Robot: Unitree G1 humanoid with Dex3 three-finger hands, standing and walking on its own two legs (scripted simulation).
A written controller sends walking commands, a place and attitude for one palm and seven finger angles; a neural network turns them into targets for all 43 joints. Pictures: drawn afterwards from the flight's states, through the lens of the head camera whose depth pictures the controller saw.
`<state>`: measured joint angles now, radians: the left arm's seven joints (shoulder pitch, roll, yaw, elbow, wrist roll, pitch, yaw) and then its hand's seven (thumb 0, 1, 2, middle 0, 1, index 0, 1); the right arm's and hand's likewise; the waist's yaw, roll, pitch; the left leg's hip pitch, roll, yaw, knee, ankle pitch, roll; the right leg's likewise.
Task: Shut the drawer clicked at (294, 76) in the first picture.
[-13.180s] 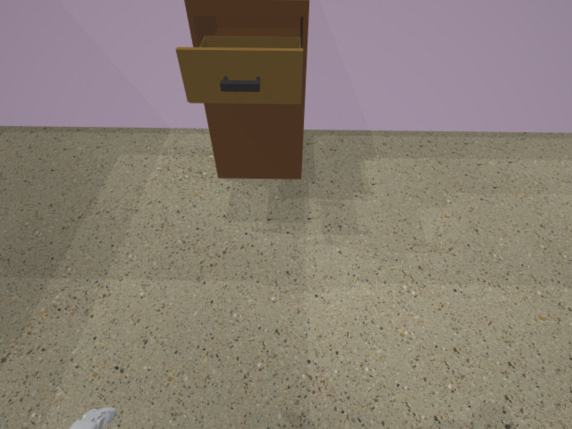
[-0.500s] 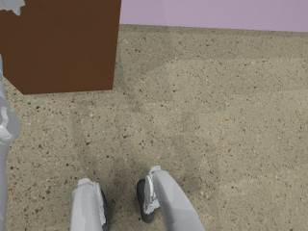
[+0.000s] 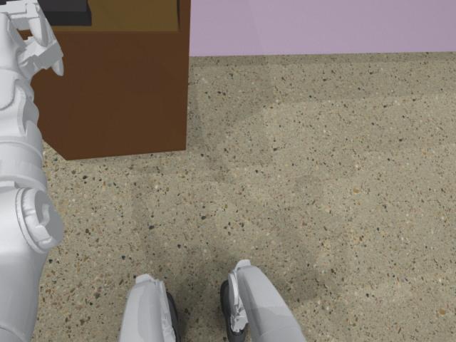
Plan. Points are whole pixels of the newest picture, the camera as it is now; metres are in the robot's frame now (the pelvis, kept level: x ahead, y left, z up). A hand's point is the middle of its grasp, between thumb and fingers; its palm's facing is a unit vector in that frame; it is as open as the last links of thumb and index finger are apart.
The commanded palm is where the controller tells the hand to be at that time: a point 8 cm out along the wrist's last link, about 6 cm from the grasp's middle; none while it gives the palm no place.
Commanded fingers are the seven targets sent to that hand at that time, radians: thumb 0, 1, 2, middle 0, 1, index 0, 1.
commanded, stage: pull the fist back off the drawer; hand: left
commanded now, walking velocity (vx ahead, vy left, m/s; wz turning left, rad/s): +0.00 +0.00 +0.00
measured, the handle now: (44, 0) +0.66 +0.20 +0.06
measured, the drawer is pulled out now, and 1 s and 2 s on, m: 0.00 0.00 0.00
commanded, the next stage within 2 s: draw the hand back to the body in 0.04 s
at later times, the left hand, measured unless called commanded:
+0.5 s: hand out of the picture +0.46 +0.21 +0.13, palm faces +0.06 -1.00 -0.03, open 3.3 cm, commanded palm +0.42 +0.25 +0.14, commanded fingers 0.00 0.90 0.90 -1.40 -1.60 -1.40 -1.60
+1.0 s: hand out of the picture +0.31 +0.24 +0.23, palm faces +0.32 -0.91 -0.28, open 3.2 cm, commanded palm +0.25 +0.28 +0.24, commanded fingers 0.00 0.90 0.90 -1.40 -1.60 -1.40 -1.60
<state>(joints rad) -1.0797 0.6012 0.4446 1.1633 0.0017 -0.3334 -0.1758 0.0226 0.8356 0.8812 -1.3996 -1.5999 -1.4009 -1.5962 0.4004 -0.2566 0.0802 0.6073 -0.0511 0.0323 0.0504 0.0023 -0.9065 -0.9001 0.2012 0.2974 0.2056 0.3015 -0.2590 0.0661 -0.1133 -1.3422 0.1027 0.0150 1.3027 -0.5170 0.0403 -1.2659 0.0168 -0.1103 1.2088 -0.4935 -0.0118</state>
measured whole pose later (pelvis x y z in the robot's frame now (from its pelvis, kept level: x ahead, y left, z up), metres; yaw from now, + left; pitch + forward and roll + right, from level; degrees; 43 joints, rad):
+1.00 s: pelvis +0.04 +0.01 +0.12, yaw +2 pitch +1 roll -1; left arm 0.13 0.32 0.16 -0.03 -0.08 -0.05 0.10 0.01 0.90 0.89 -1.40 -1.60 -1.40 -1.60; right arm 0.19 -0.23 0.06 0.54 0.04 0.00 -0.08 0.01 -0.91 -0.90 0.20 0.30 0.20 0.30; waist 0.02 0.05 -0.04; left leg -0.27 0.01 0.04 0.57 -0.31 0.03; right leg -0.24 -0.01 -0.04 0.53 -0.30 0.01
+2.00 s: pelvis +0.02 +0.01 +0.13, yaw +2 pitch +1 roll -1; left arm 0.64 0.39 0.35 -0.51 -0.06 -0.17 0.10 0.01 0.89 0.89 -1.40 -1.60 -1.40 -1.59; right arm 0.17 -0.24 -0.02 0.55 0.01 0.03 -0.07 0.01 -0.91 -0.90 0.20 0.30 0.20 0.30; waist -0.01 0.03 0.04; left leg -0.25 0.01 0.05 0.43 -0.20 0.03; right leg -0.21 -0.01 -0.02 0.38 -0.19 0.02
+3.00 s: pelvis -0.14 -0.01 +0.12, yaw +3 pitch +1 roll -2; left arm 0.57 0.46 0.40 -0.61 -0.04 -0.32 0.10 0.01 0.88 0.89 -1.41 -1.60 -1.41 -1.59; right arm 0.11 -0.18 0.00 0.59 -0.02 -0.10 -0.05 0.01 -0.90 -0.90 0.20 0.30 0.21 0.30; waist 0.02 -0.01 0.05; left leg -0.44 0.05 0.07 0.41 0.01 0.04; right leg -0.30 0.09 0.05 0.70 -0.44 0.03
